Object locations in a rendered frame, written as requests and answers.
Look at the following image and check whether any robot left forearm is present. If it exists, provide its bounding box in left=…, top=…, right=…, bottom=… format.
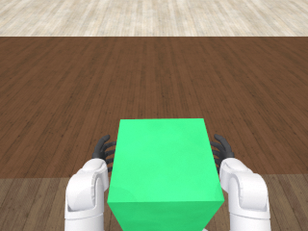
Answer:
left=64, top=158, right=110, bottom=231

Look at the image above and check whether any robot right forearm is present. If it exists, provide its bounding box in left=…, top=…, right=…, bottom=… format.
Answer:
left=219, top=158, right=271, bottom=231

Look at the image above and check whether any robot left hand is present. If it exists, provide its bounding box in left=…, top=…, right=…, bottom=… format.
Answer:
left=91, top=135, right=117, bottom=172

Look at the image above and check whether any robot right hand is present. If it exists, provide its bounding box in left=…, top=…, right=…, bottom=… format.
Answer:
left=209, top=134, right=235, bottom=174

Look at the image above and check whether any carton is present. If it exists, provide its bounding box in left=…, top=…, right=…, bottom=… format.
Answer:
left=107, top=118, right=225, bottom=231

